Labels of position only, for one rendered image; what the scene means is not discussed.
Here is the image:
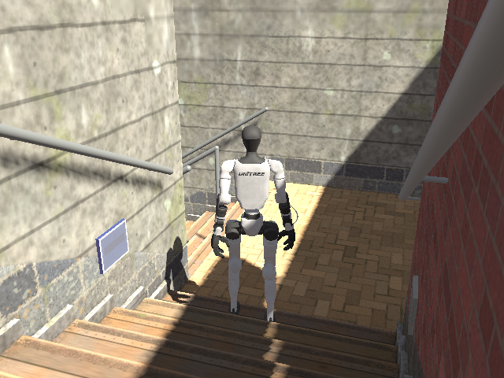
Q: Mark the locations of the stairs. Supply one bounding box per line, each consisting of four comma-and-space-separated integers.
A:
186, 201, 244, 279
0, 290, 399, 378

